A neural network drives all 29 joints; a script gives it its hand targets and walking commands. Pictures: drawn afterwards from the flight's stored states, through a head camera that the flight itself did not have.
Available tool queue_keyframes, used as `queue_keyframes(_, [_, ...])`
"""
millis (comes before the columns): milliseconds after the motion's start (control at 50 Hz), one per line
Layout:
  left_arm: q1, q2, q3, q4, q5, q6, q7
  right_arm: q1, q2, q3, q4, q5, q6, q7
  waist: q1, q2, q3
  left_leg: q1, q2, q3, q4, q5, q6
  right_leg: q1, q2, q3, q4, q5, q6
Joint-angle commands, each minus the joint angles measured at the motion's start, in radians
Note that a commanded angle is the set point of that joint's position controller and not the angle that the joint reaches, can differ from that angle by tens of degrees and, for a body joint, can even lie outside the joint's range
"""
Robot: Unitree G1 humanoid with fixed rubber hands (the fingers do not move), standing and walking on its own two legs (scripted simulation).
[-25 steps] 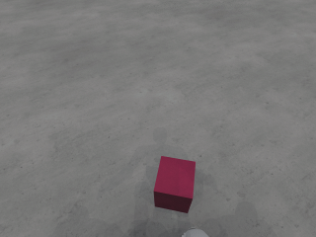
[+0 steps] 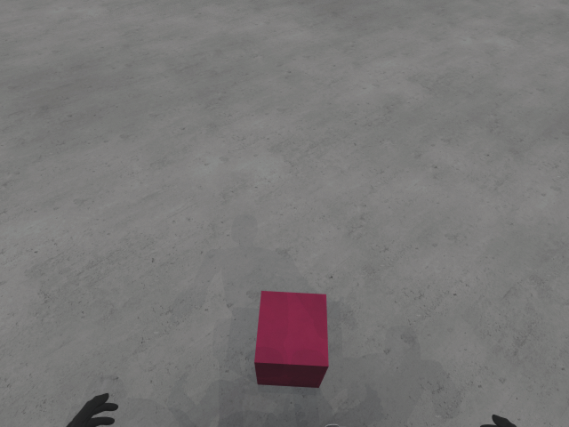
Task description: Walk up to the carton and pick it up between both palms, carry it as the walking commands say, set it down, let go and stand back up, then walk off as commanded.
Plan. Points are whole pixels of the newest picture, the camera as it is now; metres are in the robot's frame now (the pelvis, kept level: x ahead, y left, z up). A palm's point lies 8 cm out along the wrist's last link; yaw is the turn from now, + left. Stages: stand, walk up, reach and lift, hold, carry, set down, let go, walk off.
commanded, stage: walk up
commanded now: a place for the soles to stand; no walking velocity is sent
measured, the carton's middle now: (290, 340) +0.46 -0.02 -0.62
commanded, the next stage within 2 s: none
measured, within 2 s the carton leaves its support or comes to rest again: neither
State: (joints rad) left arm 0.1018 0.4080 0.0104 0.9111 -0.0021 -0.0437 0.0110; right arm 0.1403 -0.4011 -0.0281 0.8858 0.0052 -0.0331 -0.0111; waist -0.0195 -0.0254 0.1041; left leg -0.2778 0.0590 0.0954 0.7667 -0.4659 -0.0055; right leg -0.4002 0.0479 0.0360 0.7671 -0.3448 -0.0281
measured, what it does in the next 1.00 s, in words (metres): stands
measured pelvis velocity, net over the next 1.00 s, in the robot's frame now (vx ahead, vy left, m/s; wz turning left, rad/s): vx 0.02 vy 0.00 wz -0.11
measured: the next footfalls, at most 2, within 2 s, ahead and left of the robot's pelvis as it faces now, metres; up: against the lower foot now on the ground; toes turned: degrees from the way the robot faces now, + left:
none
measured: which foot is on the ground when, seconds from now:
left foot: down 0.00-1.00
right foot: down 0.00-1.00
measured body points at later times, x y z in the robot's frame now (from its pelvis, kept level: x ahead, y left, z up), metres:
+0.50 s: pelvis -0.01 +0.00 +0.00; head +0.02 -0.01 +0.45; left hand +0.11 +0.31 -0.11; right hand +0.09 -0.33 -0.10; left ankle -0.03 +0.12 -0.71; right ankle +0.04 -0.11 -0.71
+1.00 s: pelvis +0.02 +0.00 +0.01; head +0.05 +0.00 +0.46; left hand +0.16 +0.31 -0.10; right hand +0.07 -0.33 -0.10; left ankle -0.02 +0.12 -0.71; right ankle +0.04 -0.11 -0.71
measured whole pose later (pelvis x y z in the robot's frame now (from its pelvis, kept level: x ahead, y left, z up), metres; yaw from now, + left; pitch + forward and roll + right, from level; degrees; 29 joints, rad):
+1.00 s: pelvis +0.02 +0.00 +0.01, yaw -7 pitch -2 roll +0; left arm 0.14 0.40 0.02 0.98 0.01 -0.06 0.01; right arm 0.18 -0.41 -0.04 0.95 -0.01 -0.03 0.00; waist -0.01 0.01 0.09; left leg -0.18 0.02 0.05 0.66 -0.45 0.01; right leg -0.32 0.07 0.06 0.67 -0.32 -0.03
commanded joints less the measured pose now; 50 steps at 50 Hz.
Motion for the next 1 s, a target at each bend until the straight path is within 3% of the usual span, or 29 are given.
queue_keyframes(0, [0.013,0.202,0.046,-0.039,-0.008,-0.002,0.011,-0.002,-0.238,-0.058,-0.053,0.0,-0.01,-0.013,0.01,0.107,-0.176,0.066,0.149,-0.115,-0.128,0.558,0.102,0.089,-0.08,0.061,-0.005,0.535,-0.07])
queue_keyframes(80, [0.022,0.216,0.048,-0.019,0.0,0.005,0.006,-0.029,-0.234,-0.061,-0.058,-0.003,0.0,-0.015,0.008,0.093,-0.18,0.026,0.146,-0.096,-0.107,0.462,0.095,0.118,-0.086,0.084,-0.031,0.519,-0.079])
queue_keyframes(140, [-0.006,0.234,0.058,-0.02,0.005,0.005,0.005,-0.057,-0.22,-0.062,-0.068,-0.009,0.009,-0.012,0.007,0.03,-0.161,0.003,0.111,-0.093,-0.102,0.279,0.074,0.084,-0.117,0.179,-0.086,0.417,-0.104])
queue_keyframes(180, [-0.026,0.24,0.054,-0.024,0.008,0.003,0.007,-0.06,-0.216,-0.061,-0.062,-0.008,0.011,-0.01,0.0,0.041,-0.157,0.024,0.088,-0.098,-0.118,0.209,0.063,0.038,-0.133,0.232,-0.126,0.357,-0.113])
queue_keyframes(220, [-0.03,0.239,0.053,-0.022,0.01,0.002,0.005,-0.056,-0.222,-0.062,-0.052,-0.01,0.01,-0.008,-0.007,0.041,-0.167,0.069,0.096,-0.112,-0.155,0.165,0.073,0.0,-0.12,0.221,-0.13,0.333,-0.099])
queue_keyframes(300, [-0.013,0.213,0.053,0.003,0.012,0.004,-0.002,-0.065,-0.246,-0.069,-0.037,-0.014,0.006,-0.009,0.004,0.069,-0.156,0.076,0.177,-0.131,-0.215,0.223,0.117,0.03,-0.063,0.09,-0.068,0.347,-0.06])
queue_keyframes(340, [0.0,0.218,0.058,0.013,0.016,0.003,-0.002,-0.083,-0.236,-0.07,-0.034,-0.012,0.009,-0.007,0.009,0.036,-0.146,0.046,0.17,-0.103,-0.191,0.213,0.11,0.066,-0.066,0.104,-0.092,0.369,-0.062])
queue_keyframes(400, [-0.003,0.235,0.063,0.013,0.013,0.0,-0.001,-0.101,-0.203,-0.065,-0.04,-0.007,0.016,-0.005,0.006,-0.003,-0.134,0.029,0.078,-0.053,-0.115,0.12,0.07,0.036,-0.132,0.268,-0.191,0.322,-0.11])
queue_keyframes(440, [-0.006,0.254,0.065,0.007,0.017,-0.002,0.002,-0.082,-0.187,-0.065,-0.028,-0.003,0.018,0.0,0.004,-0.033,-0.137,0.041,0.009,-0.074,-0.107,0.045,0.054,0.021,-0.183,0.411,-0.279,0.203,-0.148])
queue_keyframes(460, [-0.015,0.256,0.061,0.012,0.017,-0.002,0.003,-0.064,-0.184,-0.065,-0.011,-0.007,0.017,0.001,-0.006,-0.044,-0.137,0.053,0.003,-0.081,-0.13,0.0,0.054,0.014,-0.191,0.429,-0.309,0.151,-0.147])
queue_keyframes(500, [-0.026,0.233,0.051,0.013,0.019,0.002,0.003,-0.047,-0.193,-0.067,0.006,-0.011,0.011,0.004,-0.018,-0.024,-0.14,0.124,0.029,-0.106,-0.212,0.003,0.07,-0.034,-0.154,0.365,-0.3,0.127,-0.112])
queue_keyframes(520, [-0.011,0.224,0.056,0.014,0.028,-0.006,0.0,-0.024,-0.218,-0.08,-0.002,-0.029,0.004,0.01,-0.016,-0.002,-0.14,0.122,0.054,-0.12,-0.251,-0.142,0.087,-0.043,-0.121,0.297,-0.273,-0.032,-0.097])
queue_keyframes(560, [-0.032,0.207,0.059,0.018,0.032,-0.009,-0.009,-0.004,-0.232,-0.085,0.011,-0.04,-0.004,0.012,-0.028,0.022,-0.093,0.174,0.152,-0.2,-0.364,-0.216,0.137,-0.128,-0.048,0.154,-0.184,-0.085,-0.053])
queue_keyframes(580, [-0.028,0.194,0.06,0.019,0.033,-0.011,-0.01,0.011,-0.264,-0.094,0.018,-0.042,-0.006,0.011,-0.028,0.072,-0.076,0.184,0.241,-0.268,-0.421,-0.2,0.177,-0.151,-0.013,0.061,-0.104,-0.039,-0.03])
queue_keyframes(600, [-0.016,0.198,0.063,0.025,0.037,-0.014,-0.009,-0.017,-0.272,-0.097,0.015,-0.042,-0.007,0.011,-0.016,0.094,-0.053,0.154,0.304,-0.289,-0.432,-0.122,0.209,-0.129,-0.031,0.024,-0.067,-0.047,-0.024])
queue_keyframes(620, [0.008,0.196,0.065,0.029,0.034,-0.017,-0.011,-0.039,-0.263,-0.094,0.011,-0.038,-0.008,0.011,0.004,0.084,-0.042,0.117,0.319,-0.272,-0.405,0.003,0.219,-0.08,-0.045,0.025,-0.071,-0.051,-0.023])
queue_keyframes(660, [0.051,0.183,0.064,0.033,0.028,-0.031,-0.013,-0.054,-0.227,-0.086,-0.007,-0.035,-0.006,0.016,0.024,0.05,-0.062,0.055,0.215,-0.13,-0.283,0.159,0.156,0.068,-0.055,0.084,-0.194,0.159,-0.048])
queue_keyframes(680, [0.055,0.199,0.065,0.034,0.025,-0.036,-0.011,-0.069,-0.2,-0.079,-0.019,-0.026,-0.003,0.018,0.024,-0.01,-0.066,-0.005,0.121,-0.041,-0.193,0.15,0.098,0.122,-0.087,0.175,-0.249,0.259,-0.079])
queue_keyframes(700, [0.069,0.235,0.075,0.038,0.022,-0.037,-0.006,-0.084,-0.175,-0.072,-0.032,-0.017,0.003,0.02,0.027,-0.095,-0.067,-0.1,0.032,0.007,-0.077,0.054,0.058,0.184,-0.168,0.353,-0.304,0.231,-0.132])
queue_keyframes(720, [0.099,0.28,0.084,0.038,0.025,-0.032,-0.002,-0.063,-0.175,-0.074,-0.031,-0.007,0.008,0.017,0.036,-0.137,-0.076,-0.141,-0.038,-0.039,-0.014,-0.084,0.036,0.199,-0.248,0.543,-0.353,0.181,-0.216])
queue_keyframes(740, [0.104,0.291,0.087,0.026,0.026,-0.03,0.003,-0.038,-0.187,-0.073,-0.021,-0.005,0.008,0.014,0.032,-0.145,-0.06,-0.161,-0.05,-0.076,-0.028,-0.149,0.042,0.22,-0.285,0.604,-0.368,0.205,-0.26])
queue_keyframes(780, [0.089,0.272,0.075,0.01,0.024,-0.028,0.012,0.003,-0.181,-0.071,-0.008,-0.01,-0.004,0.013,0.012,-0.096,-0.087,-0.125,-0.034,-0.097,-0.128,-0.051,0.055,0.254,-0.264,0.519,-0.307,0.35,-0.237])
queue_keyframes(820, [0.001,0.222,0.055,-0.009,0.01,-0.022,0.014,0.082,-0.181,-0.063,0.018,-0.014,-0.015,0.005,-0.035,-0.066,-0.152,0.044,0.012,-0.142,-0.268,0.17,0.076,0.181,-0.197,0.329,-0.217,0.403,-0.14])
queue_keyframes(860, [-0.04,0.164,0.046,-0.026,0.004,-0.013,0.003,0.076,-0.259,-0.078,0.025,-0.026,-0.025,0.001,-0.034,0.084,-0.116,0.213,0.178,-0.343,-0.418,0.278,0.153,-0.049,-0.015,0.086,-0.03,0.22,-0.033])
queue_keyframes(880, [-0.017,0.164,0.047,-0.016,0.01,-0.011,0.008,0.05,-0.271,-0.073,0.016,-0.027,-0.025,0.002,-0.016,0.102,-0.08,0.226,0.251,-0.357,-0.378,0.424,0.216,-0.096,-0.013,0.025,-0.047,0.038,-0.01])
queue_keyframes(900, [0.01,0.177,0.043,-0.004,0.012,-0.019,0.013,0.034,-0.263,-0.068,0.012,-0.024,-0.021,0.004,-0.003,0.091,-0.081,0.228,0.25,-0.316,-0.306,0.561,0.232,-0.047,-0.044,0.021,-0.085,0.081,-0.013])
queue_keyframes(940, [0.066,0.179,0.039,0.025,0.007,-0.039,0.011,-0.015,-0.213,-0.057,-0.008,-0.015,-0.008,0.003,0.025,0.067,-0.139,0.15,0.136,-0.154,-0.182,0.663,0.148,0.152,-0.069,0.082,-0.199,0.414,-0.05])
queue_keyframes(960, [0.085,0.209,0.046,0.032,0.009,-0.043,0.012,-0.02,-0.193,-0.053,-0.019,-0.006,-0.006,0.001,0.038,0.043,-0.162,0.04,0.069,-0.094,-0.091,0.645,0.094,0.266,-0.112,0.159,-0.182,0.577,-0.097])
queue_keyframes(980, [0.121,0.242,0.059,0.039,0.006,-0.04,0.015,-0.028,-0.18,-0.044,-0.027,0.001,-0.005,-0.003,0.056,0.007,-0.191,-0.05,0.011,-0.072,0.01,0.519,0.057,0.344,-0.194,0.282,-0.185,0.62,-0.167])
